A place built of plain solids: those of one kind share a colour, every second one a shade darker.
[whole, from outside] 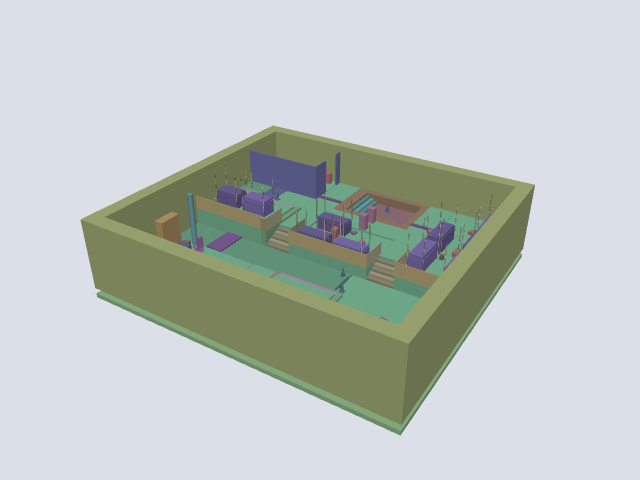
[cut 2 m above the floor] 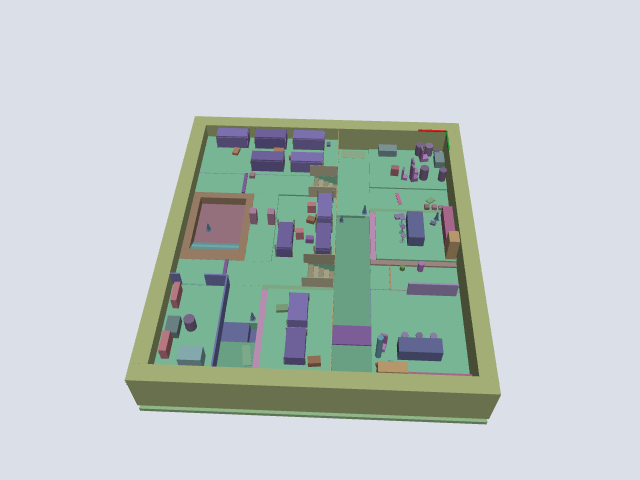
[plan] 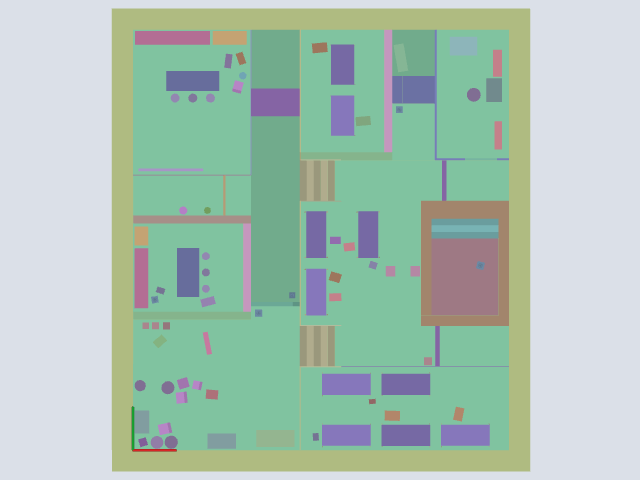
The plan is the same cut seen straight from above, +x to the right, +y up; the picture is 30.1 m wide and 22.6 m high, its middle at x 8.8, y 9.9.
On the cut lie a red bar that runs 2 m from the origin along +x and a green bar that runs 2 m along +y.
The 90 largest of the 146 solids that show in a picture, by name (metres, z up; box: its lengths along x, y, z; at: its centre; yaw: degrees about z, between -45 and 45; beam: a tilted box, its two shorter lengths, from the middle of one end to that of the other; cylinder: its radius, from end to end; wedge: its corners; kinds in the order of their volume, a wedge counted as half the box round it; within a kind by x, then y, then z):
{
 "wall_1": {"box": [1.0, 19.8, 5.0], "at": [-0.5, 9.9, 1.5]},
 "wall_2": {"box": [19.7, 1.0, 5.0], "at": [8.85, -0.5, 1.5]},
 "wall_3": {"box": [19.7, 1.0, 5.0], "at": [8.85, 20.3, 1.5]},
 "wall_4": {"box": [1.0, 19.8, 5.0], "at": [18.2, 9.9, 1.5]},
 "floor_1": {"box": [5.18, 4.16, 1.24], "at": [2.59, 8.6, -0.38]},
 "floor_2": {"box": [5.55, 4.05, 1.1], "at": [2.77, 2.02, -0.45]},
 "floor_3": {"box": [5.55, 2.1, 1.0], "at": [2.77, 5.1, -0.5]},
 "floor_4": {"box": [5.55, 1.9, 1.0], "at": [2.77, 12.0, -0.5]},
 "floor_5": {"box": [5.55, 6.85, 1.0], "at": [2.77, 16.38, -0.5]},
 "floor_6": {"box": [2.3, 6.78, 1.0], "at": [6.7, 3.39, -0.5]},
 "floor_7": {"box": [2.3, 12.82, 1.0], "at": [6.7, 13.39, -0.5]},
 "floor_8": {"box": [3.97, 5.77, 1.3], "at": [9.84, 16.91, 0.58]},
 "floor_9": {"box": [4.0, 5.9, 0.88], "at": [9.85, 8.8, 0.37]},
 "floor_10": {"box": [1.7, 5.9, 1.0], "at": [12.7, 8.8, 0.43]},
 "floor_11": {"box": [9.85, 3.95, 1.0], "at": [12.78, 1.98, 0.43]},
 "floor_12": {"box": [2.0, 2.67, 1.0], "at": [13.2, 14.98, 0.43]},
 "floor_13": {"box": [2.0, 2.18, 1.0], "at": [13.2, 18.71, 0.43]},
 "floor_14": {"box": [8.2, 1.9, 1.0], "at": [13.6, 4.9, 0.43]},
 "floor_15": {"box": [8.2, 1.9, 1.0], "at": [13.6, 12.7, 0.43]},
 "floor_16": {"box": [3.5, 6.15, 1.0], "at": [15.95, 16.73, 0.43]},
 "floor_base_1": {"box": [19.7, 21.8, 0.3], "at": [8.85, 9.9, -1.57]},
 "floor_base_2": {"box": [9.75, 19.8, 0.3], "at": [12.82, 9.9, -0.64]},
 "piece_1": {"box": [0.95, 2.2, 0.8], "at": [8.62, 7.45, 1.21]},
 "piece_2": {"box": [0.87, 2.12, 0.14], "at": [8.62, 7.45, 1.68]},
 "piece_3": {"box": [0.95, 2.2, 0.8], "at": [8.62, 10.15, 1.21]},
 "piece_4": {"box": [0.87, 2.12, 0.16], "at": [8.62, 10.15, 1.69]},
 "piece_5": {"box": [1.1, 1.9, 0.95], "at": [9.87, 15.76, 1.71]},
 "piece_6": {"box": [1.02, 1.82, 0.18], "at": [9.87, 15.76, 2.27]},
 "piece_7": {"box": [1.1, 1.9, 0.95], "at": [9.87, 18.16, 1.71]},
 "piece_8": {"box": [2.3, 1.0, 0.96], "at": [10.04, 0.7, 1.41]},
 "piece_9": {"box": [2.3, 1.0, 0.96], "at": [10.04, 3.1, 1.41]},
 "piece_10": {"box": [2.22, 0.92, 0.23], "at": [10.04, 3.1, 2.0]},
 "piece_11": {"box": [0.95, 2.2, 0.8], "at": [11.07, 10.15, 1.21]},
 "piece_12": {"box": [0.87, 2.12, 0.13], "at": [11.07, 10.15, 1.68]},
 "piece_13": {"box": [2.3, 1.0, 0.96], "at": [12.85, 0.7, 1.41]},
 "piece_14": {"box": [2.22, 0.92, 0.19], "at": [12.85, 0.7, 1.99]},
 "piece_15": {"box": [2.3, 1.0, 0.96], "at": [12.85, 3.1, 1.41]},
 "piece_16": {"box": [2.22, 0.92, 0.17], "at": [12.85, 3.1, 1.98]},
 "piece_17": {"box": [2.3, 1.0, 0.96], "at": [15.64, 0.7, 1.41]},
 "piece_18": {"box": [2.22, 0.92, 0.16], "at": [15.64, 0.7, 1.97]},
 "floor_rim_1": {"box": [0.5, 4.55, 1.0], "at": [13.8, 8.62, 0.43]},
 "floor_rim_2": {"box": [4.15, 0.5, 1.0], "at": [15.62, 6.1, 0.43]},
 "floor_rim_3": {"box": [4.15, 0.85, 1.0], "at": [15.62, 11.32, 0.43]},
 "floor_rim_4": {"box": [0.5, 4.55, 1.0], "at": [17.45, 8.62, 0.43]},
 "island_1": {"box": [1.05, 2.3, 0.88], "at": [2.6, 8.37, 0.68]},
 "island_2": {"box": [2.5, 0.95, 0.95], "at": [2.81, 17.39, 0.47]},
 "step_terE_tread_1": {"box": [0.37, 4.16, 1.12], "at": [5.37, 8.6, -0.44]},
 "step_terE_tread_2": {"box": [0.38, 5.77, 1.15], "at": [12.01, 16.91, 0.51]},
 "step_terS_tread_1": {"box": [5.55, 0.37, 1.12], "at": [2.77, 6.33, -0.44]},
 "step_terS_tread_2": {"box": [4.35, 0.38, 1.15], "at": [10.03, 13.84, 0.51]},
 "floor_pit_1": {"box": [3.15, 3.62, 0.36], "at": [15.62, 8.16, 0.11]},
 "counter_1": {"box": [0.65, 2.82, 0.91], "at": [0.39, 8.1, 0.69]},
 "counter_2": {"box": [3.53, 0.65, 0.9], "at": [1.85, 19.41, 0.45]},
 "tall_1": {"box": [0.65, 0.9, 2.05], "at": [0.39, 10.09, 1.26]},
 "tall_2": {"box": [1.6, 0.65, 2.05], "at": [4.55, 19.41, 1.02]},
 "step_tread_1": {"box": [0.33, 1.9, 0.38], "at": [8.35, 4.9, 0.12]},
 "step_tread_2": {"box": [0.33, 1.9, 0.38], "at": [8.35, 12.7, 0.12]},
 "step_tread_3": {"box": [0.33, 1.9, 0.54], "at": [8.68, 4.9, 0.2]},
 "step_tread_4": {"box": [0.33, 1.9, 0.54], "at": [8.68, 12.7, 0.2]},
 "step_tread_5": {"box": [0.33, 1.9, 0.69], "at": [9.01, 4.9, 0.28]},
 "step_tread_6": {"box": [0.33, 1.9, 0.69], "at": [9.01, 12.7, 0.28]},
 "step_tread_7": {"box": [0.33, 1.9, 0.84], "at": [9.34, 4.9, 0.35]},
 "step_tread_8": {"box": [0.33, 1.9, 0.84], "at": [9.34, 12.7, 0.35]},
 "floor_hatch_1": {"box": [0.48, 1.3, 0.7], "at": [12.44, 16.97, -0.12]},
 "floor_hatch_2": {"box": [1.52, 1.3, 1.0], "at": [13.44, 16.97, 0.43]},
 "step_terN_tread_1": {"box": [5.55, 0.37, 1.12], "at": [2.77, 10.87, -0.44]},
 "step_down_1": {"box": [3.15, 0.31, 0.52], "at": [15.62, 10.12, 0.19]},
 "step_down_2": {"box": [3.15, 0.31, 0.68], "at": [15.62, 10.44, 0.27]},
 "step_down_3": {"box": [3.15, 0.31, 0.84], "at": [15.62, 10.74, 0.35]},
 "part_1": {"box": [0.1, 6.05, 2.65], "at": [14.25, 16.77, 2.21]},
 "part_2": {"box": [1.43, 0.1, 2.65], "at": [14.91, 13.7, 2.21]},
 "sack_pile_1": {"box": [0.69, 1.09, 0.59], "at": [0.41, 1.33, 0.4]},
 "sack_pile_2": {"box": [1.34, 0.72, 0.57], "at": [4.18, 0.43, 0.39]},
 "sack_pile_3": {"box": [0.74, 1.13, 0.61], "at": [17.0, 16.96, 1.24]},
 "pallet_load_1": {"box": [1.31, 0.88, 1.29], "at": [15.56, 19.03, 1.57]},
 "barrel_1": {"cylinder": 0.27, "from": [0.34, 3.04, 0.1], "to": [0.34, 3.04, 1.04]},
 "barrel_2": {"cylinder": 0.3, "from": [1.13, 0.37, 0.1], "to": [1.13, 0.37, 0.95]},
 "barrel_3": {"cylinder": 0.3, "from": [1.64, 2.94, 0.1], "to": [1.64, 2.94, 1.1]},
 "barrel_4": {"cylinder": 0.31, "from": [1.8, 0.38, 0.1], "to": [1.8, 0.38, 0.98]},
 "barrel_5": {"cylinder": 0.33, "from": [16.04, 16.74, 0.93], "to": [16.04, 16.74, 1.8]},
 "crate_stack_1": {"box": [0.43, 1.28, 0.9], "at": [17.16, 18.22, 1.38]},
 "crate_stack_2": {"box": [0.36, 1.33, 0.86], "at": [17.19, 14.83, 1.36]},
 "neck_1": {"box": [0.45, 0.5, 1.1], "at": [12.12, 8.43, 1.48]},
 "neck_2": {"box": [0.45, 0.5, 1.1], "at": [13.29, 8.43, 1.48]},
 "rail_rim_1": {"box": [0.04, 5.9, 1.0], "at": [7.87, 8.8, 1.31]},
 "rail_rim_2": {"box": [0.04, 5.77, 1.0], "at": [7.87, 16.91, 1.73]},
 "screenS_1": {"box": [3.05, 0.13, 1.14], "at": [1.78, 13.21, 0.57]},
 "step_hump_1": {"box": [2.3, 1.3, 0.15], "at": [6.7, 16.38, 0.03]},
 "column_a0a_1": {"cylinder": 0.17, "from": [5.17, 17.64, 0.0], "to": [5.17, 17.64, 4.0]},
 "floor_gap_1": {"box": [2.3, 0.2, 0.7], "at": [6.7, 6.88, -1.05]}
}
